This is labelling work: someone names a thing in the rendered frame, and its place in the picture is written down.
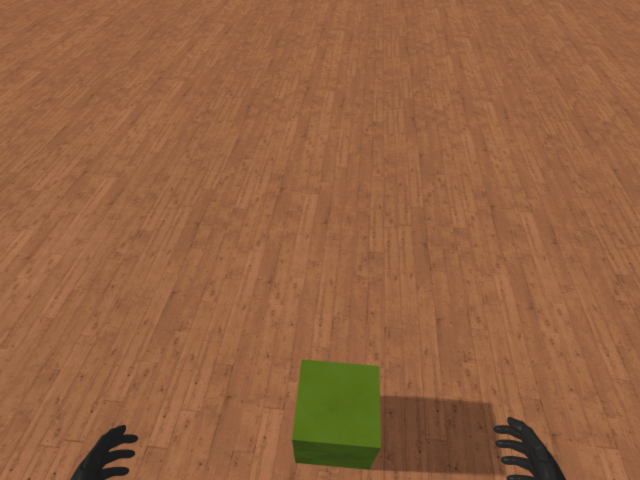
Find carton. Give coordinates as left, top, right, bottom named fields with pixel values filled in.
left=292, top=359, right=381, bottom=470

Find right robot hand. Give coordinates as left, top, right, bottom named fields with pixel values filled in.
left=493, top=417, right=566, bottom=480

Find left robot hand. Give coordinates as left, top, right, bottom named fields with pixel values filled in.
left=70, top=425, right=138, bottom=480

